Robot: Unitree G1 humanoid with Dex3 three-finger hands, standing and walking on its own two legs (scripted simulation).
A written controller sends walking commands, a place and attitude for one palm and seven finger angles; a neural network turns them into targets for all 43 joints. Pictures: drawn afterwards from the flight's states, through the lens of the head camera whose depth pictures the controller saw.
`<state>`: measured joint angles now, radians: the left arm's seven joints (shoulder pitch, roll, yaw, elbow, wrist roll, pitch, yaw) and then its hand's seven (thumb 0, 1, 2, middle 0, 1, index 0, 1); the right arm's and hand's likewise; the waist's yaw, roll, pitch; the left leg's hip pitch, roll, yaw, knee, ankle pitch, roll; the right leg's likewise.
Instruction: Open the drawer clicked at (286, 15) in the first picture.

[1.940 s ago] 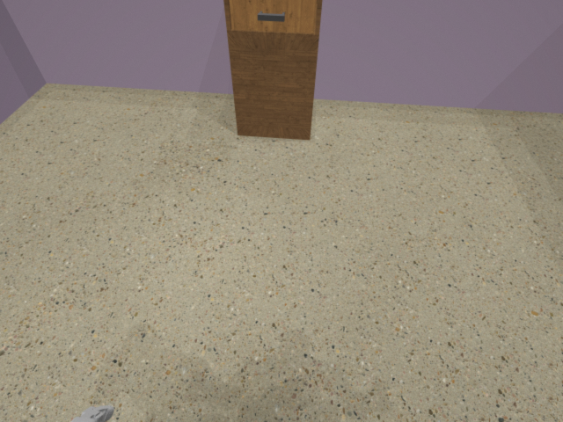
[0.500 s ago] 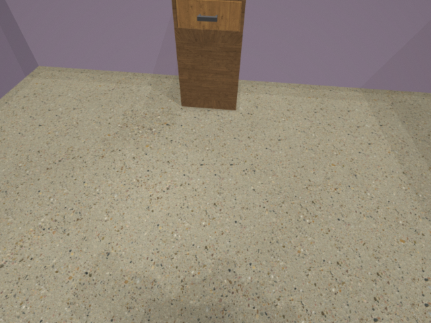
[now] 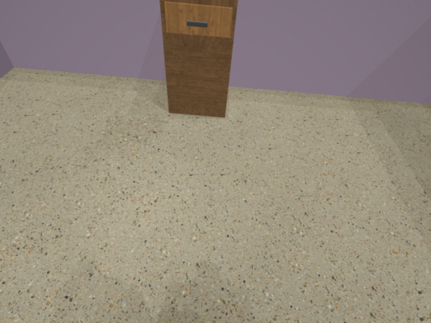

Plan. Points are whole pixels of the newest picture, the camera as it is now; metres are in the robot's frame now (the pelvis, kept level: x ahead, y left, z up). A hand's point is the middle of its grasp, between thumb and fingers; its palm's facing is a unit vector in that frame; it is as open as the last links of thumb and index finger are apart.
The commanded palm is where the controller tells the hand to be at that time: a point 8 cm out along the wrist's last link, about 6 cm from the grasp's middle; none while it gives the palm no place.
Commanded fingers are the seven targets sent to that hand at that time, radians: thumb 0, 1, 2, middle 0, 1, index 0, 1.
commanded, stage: walk to a spot facing it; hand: left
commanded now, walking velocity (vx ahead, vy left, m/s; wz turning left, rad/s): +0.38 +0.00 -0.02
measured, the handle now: (197, 22) +1.67 +0.17 -0.07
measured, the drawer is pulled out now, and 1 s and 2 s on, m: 0.00 0.00 0.00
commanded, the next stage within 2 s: turn to face it in 1.78 s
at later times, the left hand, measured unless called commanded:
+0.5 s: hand (158, 273) +0.27 +0.14 -0.16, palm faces +0.06 -0.98 -0.21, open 7.2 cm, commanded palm none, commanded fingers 0.00 0.90 0.90 -0.20 -0.30 -0.20 -0.30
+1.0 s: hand (152, 224) +0.39 +0.18 -0.16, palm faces +0.08 -0.98 -0.15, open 7.4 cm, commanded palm none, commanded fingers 0.00 0.90 0.90 -0.20 -0.30 -0.20 -0.30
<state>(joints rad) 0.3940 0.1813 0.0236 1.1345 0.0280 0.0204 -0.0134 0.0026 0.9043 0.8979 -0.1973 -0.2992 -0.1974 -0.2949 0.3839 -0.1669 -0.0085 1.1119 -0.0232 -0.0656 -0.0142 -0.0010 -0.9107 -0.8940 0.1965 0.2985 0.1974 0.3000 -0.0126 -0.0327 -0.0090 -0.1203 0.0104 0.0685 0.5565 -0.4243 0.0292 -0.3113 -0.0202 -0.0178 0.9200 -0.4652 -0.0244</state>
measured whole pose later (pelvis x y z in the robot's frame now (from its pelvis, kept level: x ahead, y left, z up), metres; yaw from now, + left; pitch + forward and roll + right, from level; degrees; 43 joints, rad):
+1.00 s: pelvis +0.39 +0.00 +0.02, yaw +2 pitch -1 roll +0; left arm 0.28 0.17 0.07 1.07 0.04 0.01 -0.03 0.00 0.91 0.90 -0.19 -0.30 -0.19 -0.29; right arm 0.36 -0.15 -0.05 1.10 -0.02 -0.08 -0.02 -0.01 -0.94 -0.89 0.20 0.30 0.20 0.30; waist 0.01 -0.03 0.02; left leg -0.08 0.02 0.21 0.33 -0.24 0.03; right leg -0.57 -0.14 -0.08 0.98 -0.21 0.03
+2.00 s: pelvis +0.79 +0.02 +0.01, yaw +7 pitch -2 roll +0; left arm 0.24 0.18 0.06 1.06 0.03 0.00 0.00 0.00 0.91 0.90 -0.19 -0.30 -0.19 -0.29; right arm 0.27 -0.17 -0.04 1.07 -0.02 -0.06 -0.02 -0.02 -0.95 -0.89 0.20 0.30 0.20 0.30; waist 0.02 -0.03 0.04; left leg -0.13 0.01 0.19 0.38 -0.23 0.06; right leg -0.54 -0.13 -0.07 0.95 -0.23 0.03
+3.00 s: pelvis +1.09 +0.01 +0.00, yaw +1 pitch -1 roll +2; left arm 0.19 0.19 0.07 1.03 0.03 -0.02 -0.02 0.01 0.92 0.90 -0.19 -0.30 -0.19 -0.29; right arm 0.38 -0.14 -0.04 1.12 -0.03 -0.03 -0.01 0.00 -0.92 -0.89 0.20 0.30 0.20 0.30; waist -0.03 0.01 0.05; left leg -0.09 0.06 0.18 0.47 -0.36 -0.04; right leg -0.38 -0.09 -0.12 0.60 -0.23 -0.01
